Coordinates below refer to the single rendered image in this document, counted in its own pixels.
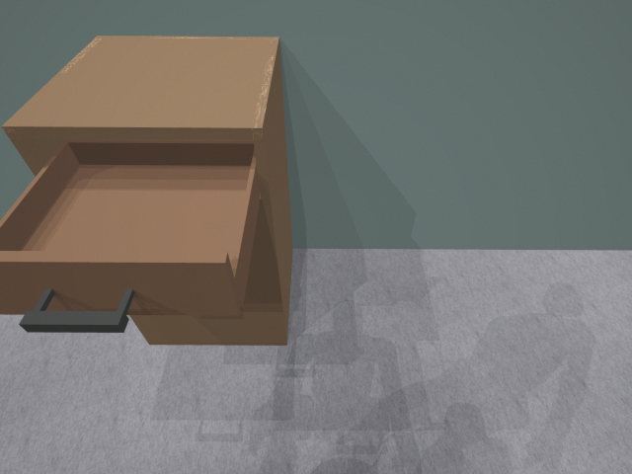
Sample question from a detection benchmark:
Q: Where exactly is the drawer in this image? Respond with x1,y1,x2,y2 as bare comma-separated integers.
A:
0,140,260,316

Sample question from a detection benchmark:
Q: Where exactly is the handle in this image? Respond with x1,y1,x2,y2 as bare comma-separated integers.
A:
19,288,135,333

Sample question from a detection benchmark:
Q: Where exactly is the cabinet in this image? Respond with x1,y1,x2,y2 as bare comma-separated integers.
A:
1,36,293,346

